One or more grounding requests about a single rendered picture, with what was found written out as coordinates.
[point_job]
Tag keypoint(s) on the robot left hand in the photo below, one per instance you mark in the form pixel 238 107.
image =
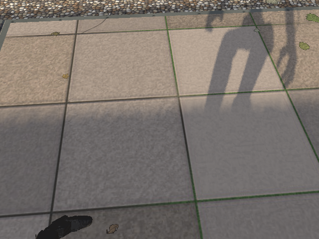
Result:
pixel 65 225

